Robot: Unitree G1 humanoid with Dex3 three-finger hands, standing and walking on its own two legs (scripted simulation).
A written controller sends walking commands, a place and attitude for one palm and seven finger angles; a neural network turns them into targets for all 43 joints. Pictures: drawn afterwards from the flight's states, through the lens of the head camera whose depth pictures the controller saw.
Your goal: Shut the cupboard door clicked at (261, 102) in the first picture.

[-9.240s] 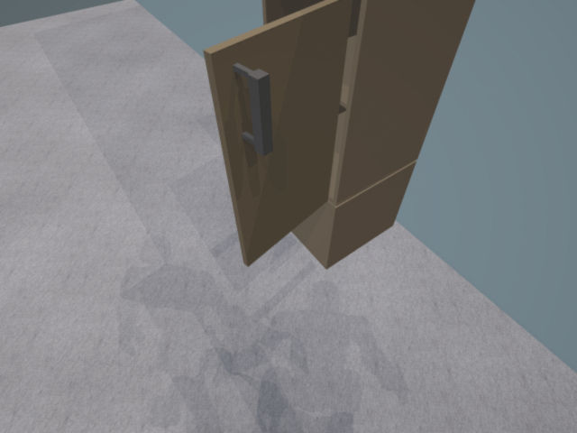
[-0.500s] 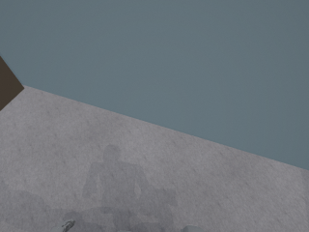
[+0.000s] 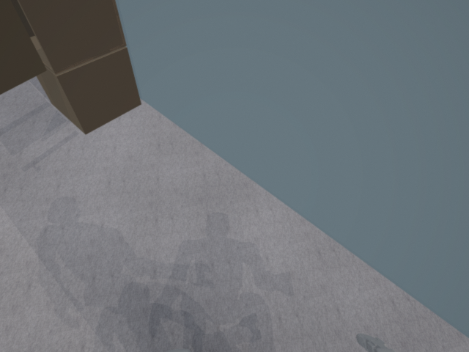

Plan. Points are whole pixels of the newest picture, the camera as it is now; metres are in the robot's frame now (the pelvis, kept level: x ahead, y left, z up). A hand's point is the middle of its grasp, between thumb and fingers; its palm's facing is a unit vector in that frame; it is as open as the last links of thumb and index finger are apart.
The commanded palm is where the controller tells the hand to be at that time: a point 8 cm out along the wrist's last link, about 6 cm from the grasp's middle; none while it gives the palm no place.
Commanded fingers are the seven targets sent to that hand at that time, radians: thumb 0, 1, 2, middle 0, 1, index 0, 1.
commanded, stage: walk to a spot facing it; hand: left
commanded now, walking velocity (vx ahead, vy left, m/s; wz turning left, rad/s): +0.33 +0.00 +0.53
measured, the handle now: out of the picture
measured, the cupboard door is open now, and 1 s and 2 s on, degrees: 100 100 100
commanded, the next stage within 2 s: turn to face it in 1.60 s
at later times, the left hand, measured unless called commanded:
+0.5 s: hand (156, 260) +0.30 +0.19 -0.14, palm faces +0.13 -0.97 -0.20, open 7.4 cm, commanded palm none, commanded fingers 0.00 0.90 0.90 -0.20 -0.30 -0.20 -0.30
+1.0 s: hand (131, 292) +0.24 +0.24 -0.18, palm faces +0.44 -0.89 -0.14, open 7.4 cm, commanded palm none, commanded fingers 0.00 0.90 0.90 -0.20 -0.30 -0.20 -0.30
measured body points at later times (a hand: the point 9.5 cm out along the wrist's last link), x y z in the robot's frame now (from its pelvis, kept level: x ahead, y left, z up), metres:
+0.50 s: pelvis +0.18 -0.01 -0.01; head +0.21 -0.02 +0.44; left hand +0.29 +0.25 -0.13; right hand +0.17 -0.25 -0.16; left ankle +0.04 +0.09 -0.70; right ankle +0.26 -0.12 -0.73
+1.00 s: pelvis +0.38 +0.10 +0.00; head +0.40 +0.15 +0.44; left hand +0.22 +0.29 -0.17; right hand +0.60 -0.06 -0.12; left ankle +0.40 +0.18 -0.73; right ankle +0.31 -0.08 -0.64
